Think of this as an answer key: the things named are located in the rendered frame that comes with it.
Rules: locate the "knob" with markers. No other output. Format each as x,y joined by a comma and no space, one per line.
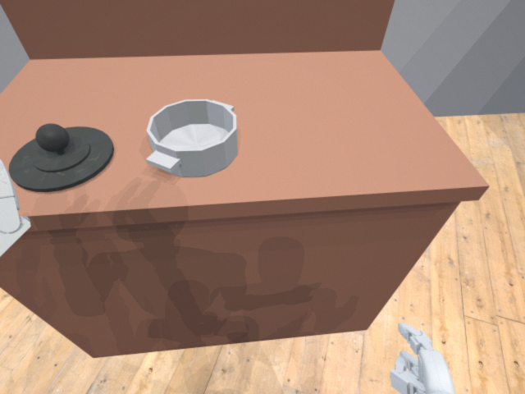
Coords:
52,137

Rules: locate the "lid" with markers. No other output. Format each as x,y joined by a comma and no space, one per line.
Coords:
89,151

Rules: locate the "robot right hand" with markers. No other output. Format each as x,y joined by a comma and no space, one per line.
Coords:
426,374

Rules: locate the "pot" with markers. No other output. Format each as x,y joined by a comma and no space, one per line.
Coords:
193,137

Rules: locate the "robot left hand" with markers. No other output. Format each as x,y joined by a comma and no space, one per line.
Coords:
12,225

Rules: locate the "table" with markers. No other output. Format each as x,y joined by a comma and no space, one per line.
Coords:
342,180

